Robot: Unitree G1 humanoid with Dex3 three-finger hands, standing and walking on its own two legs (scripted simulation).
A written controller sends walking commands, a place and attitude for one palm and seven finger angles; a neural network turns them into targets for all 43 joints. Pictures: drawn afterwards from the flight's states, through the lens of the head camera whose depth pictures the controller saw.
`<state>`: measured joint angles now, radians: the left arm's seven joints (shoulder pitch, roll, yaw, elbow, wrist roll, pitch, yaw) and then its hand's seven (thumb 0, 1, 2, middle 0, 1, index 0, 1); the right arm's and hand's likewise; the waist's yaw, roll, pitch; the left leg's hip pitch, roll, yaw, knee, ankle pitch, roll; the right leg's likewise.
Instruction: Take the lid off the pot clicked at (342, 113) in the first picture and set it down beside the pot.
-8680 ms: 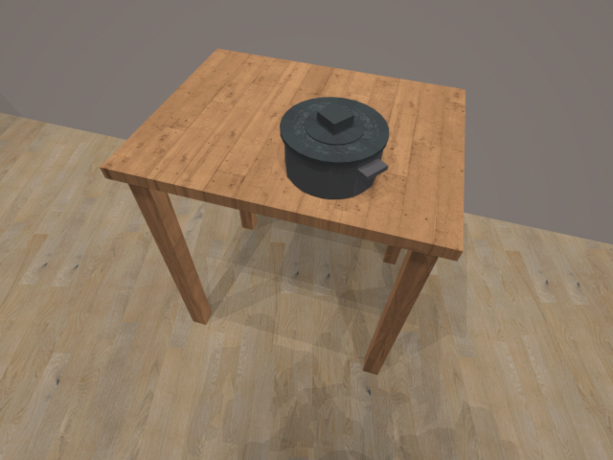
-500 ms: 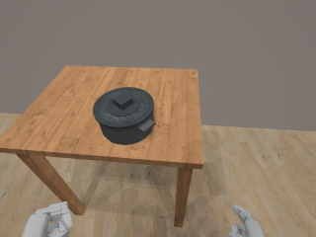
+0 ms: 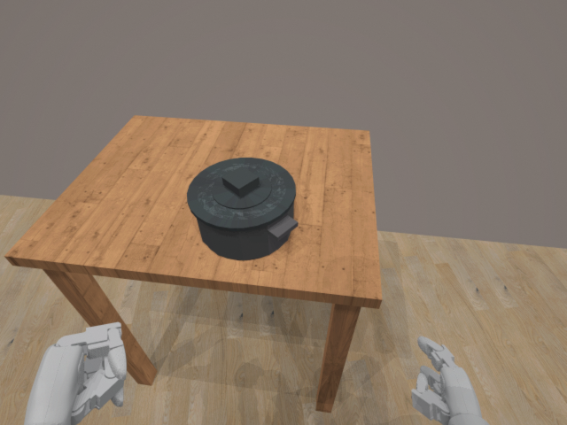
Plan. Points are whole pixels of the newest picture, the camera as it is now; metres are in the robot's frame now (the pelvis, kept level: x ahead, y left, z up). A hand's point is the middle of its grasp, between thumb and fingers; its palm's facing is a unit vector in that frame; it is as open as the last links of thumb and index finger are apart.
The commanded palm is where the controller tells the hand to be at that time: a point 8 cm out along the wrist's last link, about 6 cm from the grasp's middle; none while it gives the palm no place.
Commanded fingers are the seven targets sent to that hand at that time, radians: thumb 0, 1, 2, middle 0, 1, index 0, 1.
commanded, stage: raise the hand higher, near the body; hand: left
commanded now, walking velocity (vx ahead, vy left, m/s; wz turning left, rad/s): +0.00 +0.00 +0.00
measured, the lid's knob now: (240, 180) +0.50 +0.15 +0.08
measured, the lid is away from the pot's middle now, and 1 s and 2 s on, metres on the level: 0.00 0.00 0.00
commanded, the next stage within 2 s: reach forward and open the fingers in 0.20 s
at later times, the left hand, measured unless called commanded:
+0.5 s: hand (83, 338) +0.17 +0.26 +0.10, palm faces +0.12 -0.37 -0.92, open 3.0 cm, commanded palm +0.14 +0.28 +0.15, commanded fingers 0.00 0.57 1.07 -1.18 -1.11 -1.18 -1.11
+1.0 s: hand (93, 305) +0.21 +0.26 +0.12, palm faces -0.17 -0.06 -0.98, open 6.4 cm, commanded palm +0.19 +0.26 +0.18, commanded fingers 0.00 -0.18 1.42 -0.90 -0.22 -0.90 -0.22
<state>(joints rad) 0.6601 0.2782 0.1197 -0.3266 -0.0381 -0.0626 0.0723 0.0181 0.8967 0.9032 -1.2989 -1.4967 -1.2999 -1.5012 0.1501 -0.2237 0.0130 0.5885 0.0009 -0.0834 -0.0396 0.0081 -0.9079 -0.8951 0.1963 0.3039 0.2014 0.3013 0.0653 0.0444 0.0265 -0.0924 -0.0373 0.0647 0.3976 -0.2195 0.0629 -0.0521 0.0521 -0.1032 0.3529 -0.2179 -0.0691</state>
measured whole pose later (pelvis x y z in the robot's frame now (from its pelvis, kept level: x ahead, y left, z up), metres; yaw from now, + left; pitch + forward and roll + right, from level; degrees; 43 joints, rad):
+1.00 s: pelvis -0.03 +0.01 +0.00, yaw +0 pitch -5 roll +0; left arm 0.12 0.66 0.01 -0.25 0.73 0.05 -0.28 0.01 0.09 1.32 -1.02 -0.56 -1.02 -0.56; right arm 0.06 -0.29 0.03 0.59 0.04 0.14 -0.01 0.01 -0.91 -0.90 0.20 0.30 0.20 0.30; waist 0.07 0.14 0.04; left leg -0.14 -0.06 0.07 0.36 -0.15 0.09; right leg -0.12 0.03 -0.10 0.37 -0.17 -0.05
